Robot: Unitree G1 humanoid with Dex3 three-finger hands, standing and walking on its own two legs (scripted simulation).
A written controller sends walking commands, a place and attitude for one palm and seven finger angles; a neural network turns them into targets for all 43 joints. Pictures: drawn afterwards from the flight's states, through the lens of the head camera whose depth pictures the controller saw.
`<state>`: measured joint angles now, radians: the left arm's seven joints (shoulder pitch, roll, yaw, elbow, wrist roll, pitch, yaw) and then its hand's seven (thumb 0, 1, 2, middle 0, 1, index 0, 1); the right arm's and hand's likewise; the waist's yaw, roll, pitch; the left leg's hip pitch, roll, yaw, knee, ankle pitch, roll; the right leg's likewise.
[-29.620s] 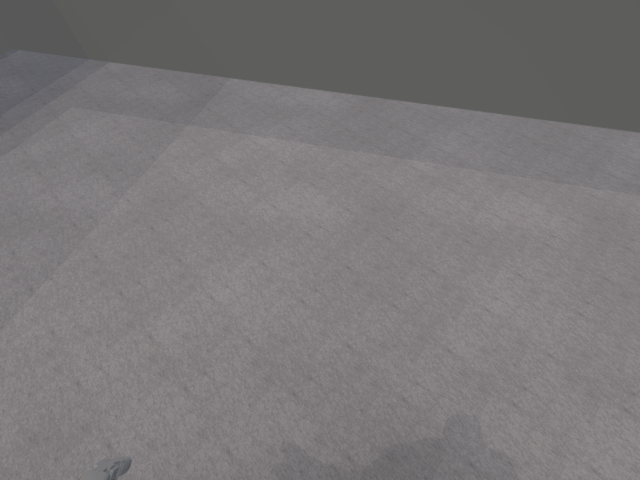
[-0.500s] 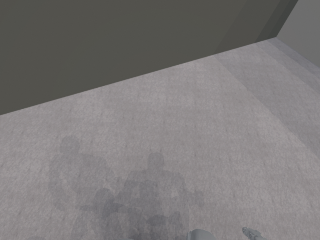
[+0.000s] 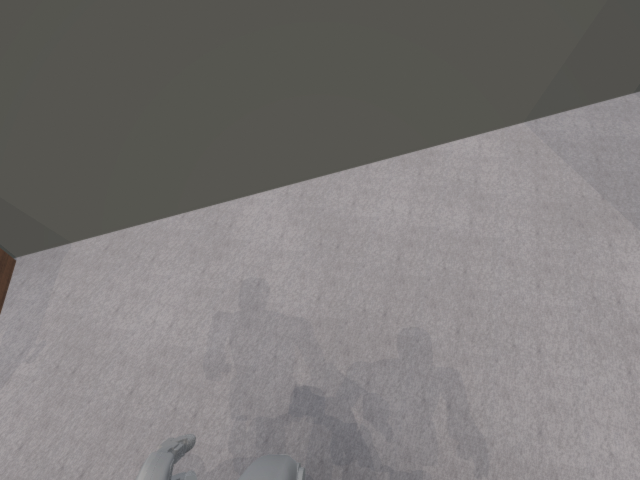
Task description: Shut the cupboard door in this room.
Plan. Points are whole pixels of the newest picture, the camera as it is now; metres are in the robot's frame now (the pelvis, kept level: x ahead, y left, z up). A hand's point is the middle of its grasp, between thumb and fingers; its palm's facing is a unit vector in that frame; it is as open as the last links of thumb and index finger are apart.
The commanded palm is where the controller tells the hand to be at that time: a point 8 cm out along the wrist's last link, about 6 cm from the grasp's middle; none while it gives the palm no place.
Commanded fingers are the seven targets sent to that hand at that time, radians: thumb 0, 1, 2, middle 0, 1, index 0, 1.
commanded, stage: walk to a spot facing it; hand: left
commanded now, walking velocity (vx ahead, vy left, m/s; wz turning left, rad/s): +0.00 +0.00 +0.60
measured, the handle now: out of the picture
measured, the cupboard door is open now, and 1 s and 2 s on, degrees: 84 84 84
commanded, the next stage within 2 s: none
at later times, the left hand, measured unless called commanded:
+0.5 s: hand out of the picture -0.11 +0.26 -0.19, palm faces +0.37 -0.89 -0.26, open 7.4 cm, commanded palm none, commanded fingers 0.00 0.90 0.90 -0.20 -0.30 -0.20 -0.30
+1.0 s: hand (132, 421) +0.24 +0.33 -0.16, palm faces +0.43 -0.87 -0.22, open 7.4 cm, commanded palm none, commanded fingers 0.00 0.90 0.90 -0.20 -0.30 -0.20 -0.30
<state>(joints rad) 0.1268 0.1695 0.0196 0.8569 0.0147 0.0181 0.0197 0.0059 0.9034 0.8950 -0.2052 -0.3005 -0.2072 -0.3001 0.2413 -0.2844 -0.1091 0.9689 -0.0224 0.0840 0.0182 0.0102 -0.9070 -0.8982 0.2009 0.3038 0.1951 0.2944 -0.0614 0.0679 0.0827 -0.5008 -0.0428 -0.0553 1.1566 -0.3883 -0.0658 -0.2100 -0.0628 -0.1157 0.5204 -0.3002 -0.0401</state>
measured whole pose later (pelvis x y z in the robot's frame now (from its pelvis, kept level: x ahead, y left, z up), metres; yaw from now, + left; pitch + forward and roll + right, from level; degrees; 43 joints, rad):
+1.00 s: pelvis +0.19 +0.10 -0.03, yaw +32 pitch -1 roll +1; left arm 0.05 0.18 0.02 0.90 0.02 -0.07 -0.03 0.01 0.91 0.90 -0.20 -0.30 -0.20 -0.30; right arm 0.44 -0.18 -0.05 1.12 -0.01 -0.02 0.00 0.01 -0.90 -0.90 0.20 0.30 0.20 0.29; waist -0.07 0.04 0.11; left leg -0.11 -0.03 -0.08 0.92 -0.51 0.02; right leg -0.45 -0.07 -0.14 0.68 -0.20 -0.04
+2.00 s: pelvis +0.50 +0.37 -0.01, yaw +42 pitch -1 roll +1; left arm 0.08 0.19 0.05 0.98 0.02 0.00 -0.03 0.01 0.91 0.90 -0.20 -0.30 -0.20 -0.30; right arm 0.46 -0.15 -0.04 1.13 -0.03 -0.07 -0.02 0.00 -0.91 -0.90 0.20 0.30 0.19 0.29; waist -0.06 0.00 0.06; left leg 0.11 -0.02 0.14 0.28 -0.37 0.02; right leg -0.54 -0.10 -0.10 0.71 -0.15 0.02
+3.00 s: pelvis +0.67 +0.49 -0.01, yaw +70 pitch +1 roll +0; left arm 0.10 0.25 0.07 0.89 0.01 0.05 0.02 0.01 0.91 0.90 -0.20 -0.30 -0.20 -0.30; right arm 0.18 -0.20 -0.06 0.93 -0.03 0.04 0.01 0.01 -0.90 -0.90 0.20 0.30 0.20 0.30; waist -0.03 0.02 0.07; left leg -0.33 -0.04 -0.06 0.50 -0.18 0.03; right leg -0.40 -0.07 -0.01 0.84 -0.44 0.09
